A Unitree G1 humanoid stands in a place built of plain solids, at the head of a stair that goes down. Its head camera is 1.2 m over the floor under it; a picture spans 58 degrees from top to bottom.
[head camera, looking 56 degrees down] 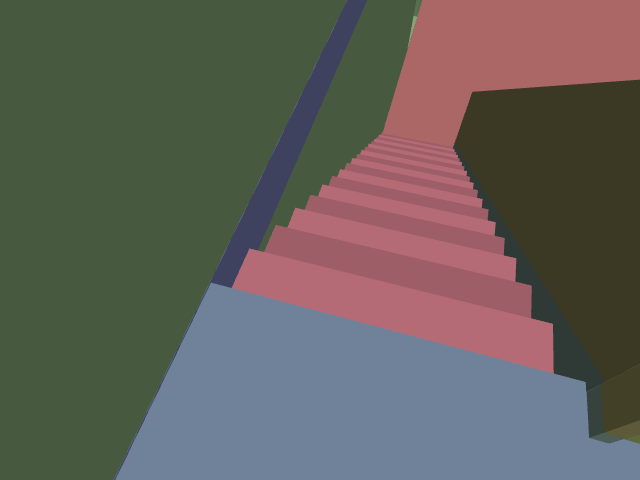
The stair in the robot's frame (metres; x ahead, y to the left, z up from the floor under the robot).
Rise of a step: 0.19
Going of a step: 0.26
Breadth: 1.12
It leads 16 degrees to the right of straight ahead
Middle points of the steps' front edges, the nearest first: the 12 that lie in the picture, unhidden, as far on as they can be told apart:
0.50 -0.19 0.00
0.75 -0.26 -0.19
1.00 -0.34 -0.38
1.25 -0.41 -0.57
1.49 -0.48 -0.76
1.74 -0.55 -0.96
1.99 -0.62 -1.15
2.24 -0.70 -1.34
2.49 -0.77 -1.53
2.74 -0.84 -1.72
2.99 -0.91 -1.91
3.24 -0.98 -2.10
